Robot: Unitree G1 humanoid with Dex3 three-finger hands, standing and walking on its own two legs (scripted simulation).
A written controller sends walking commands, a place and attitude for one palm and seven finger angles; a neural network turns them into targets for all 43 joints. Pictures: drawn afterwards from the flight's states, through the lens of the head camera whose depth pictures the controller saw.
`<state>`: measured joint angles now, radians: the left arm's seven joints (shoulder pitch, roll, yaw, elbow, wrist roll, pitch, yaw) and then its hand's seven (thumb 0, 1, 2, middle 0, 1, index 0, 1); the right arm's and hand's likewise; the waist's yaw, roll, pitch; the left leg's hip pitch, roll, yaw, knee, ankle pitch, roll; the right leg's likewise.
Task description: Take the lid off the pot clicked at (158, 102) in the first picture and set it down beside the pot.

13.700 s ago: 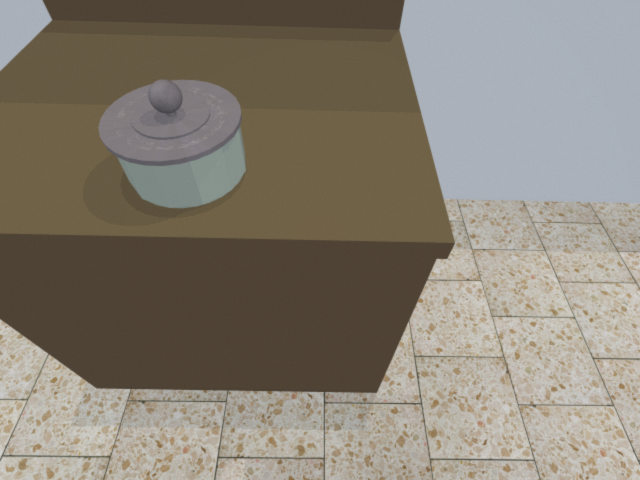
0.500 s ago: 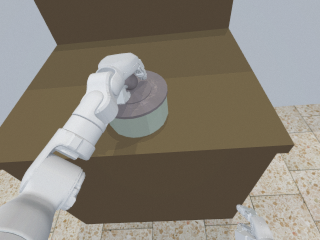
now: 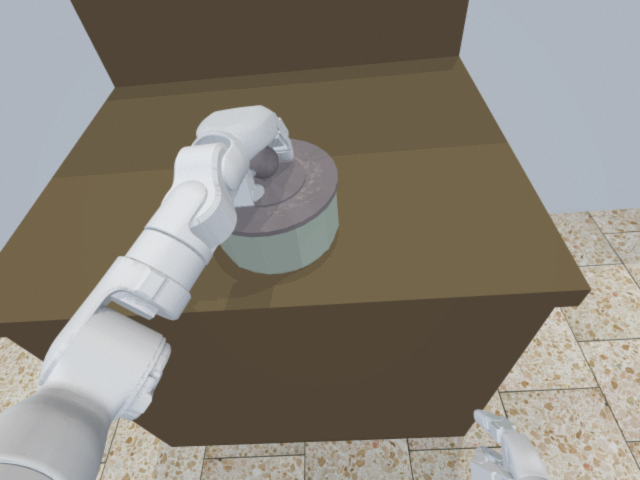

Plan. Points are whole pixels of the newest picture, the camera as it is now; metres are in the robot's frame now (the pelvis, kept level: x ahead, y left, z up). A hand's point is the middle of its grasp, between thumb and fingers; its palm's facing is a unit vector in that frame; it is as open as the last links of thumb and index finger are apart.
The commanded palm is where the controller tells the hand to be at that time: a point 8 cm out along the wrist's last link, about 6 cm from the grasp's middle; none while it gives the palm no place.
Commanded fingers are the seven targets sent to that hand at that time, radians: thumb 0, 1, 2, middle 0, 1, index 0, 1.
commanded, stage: close the fingers and squeeze the knob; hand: left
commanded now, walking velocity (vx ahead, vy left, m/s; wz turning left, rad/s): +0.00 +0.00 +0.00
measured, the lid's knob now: (262, 161) +0.48 +0.08 +0.16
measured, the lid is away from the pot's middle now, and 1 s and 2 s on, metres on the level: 0.00 0.01 0.01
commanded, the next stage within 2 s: lift the lid straight up in 1.10 s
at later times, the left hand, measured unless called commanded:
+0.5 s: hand (248, 172) +0.44 +0.09 +0.18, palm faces -0.19 -0.11 -0.98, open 7.6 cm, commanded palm +0.41 +0.11 +0.24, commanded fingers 0.00 0.31 1.01 -0.84 -0.84 -0.82 -0.82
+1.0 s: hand (250, 173) +0.44 +0.09 +0.18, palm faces -0.19 -0.09 -0.98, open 7.5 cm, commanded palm +0.42 +0.10 +0.24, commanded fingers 0.00 0.52 1.12 -1.06 -0.92 -0.87 -0.84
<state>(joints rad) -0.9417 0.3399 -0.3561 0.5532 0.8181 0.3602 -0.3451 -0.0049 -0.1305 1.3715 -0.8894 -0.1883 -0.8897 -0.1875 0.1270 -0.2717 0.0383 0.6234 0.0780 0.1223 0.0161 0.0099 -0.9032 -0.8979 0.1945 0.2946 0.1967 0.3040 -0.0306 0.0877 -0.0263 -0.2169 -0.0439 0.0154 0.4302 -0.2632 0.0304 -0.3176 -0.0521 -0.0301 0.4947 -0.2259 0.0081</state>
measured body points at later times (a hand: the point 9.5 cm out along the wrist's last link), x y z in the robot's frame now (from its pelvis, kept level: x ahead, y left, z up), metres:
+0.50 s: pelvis +0.00 +0.00 +0.00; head +0.01 -0.04 +0.45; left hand +0.44 +0.10 +0.23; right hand +0.17 -0.23 -0.12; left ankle -0.03 +0.10 -0.74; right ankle +0.02 -0.12 -0.74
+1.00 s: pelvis +0.00 +0.00 +0.00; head +0.01 -0.04 +0.45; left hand +0.44 +0.09 +0.23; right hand +0.17 -0.23 -0.12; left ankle -0.03 +0.10 -0.74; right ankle +0.02 -0.12 -0.74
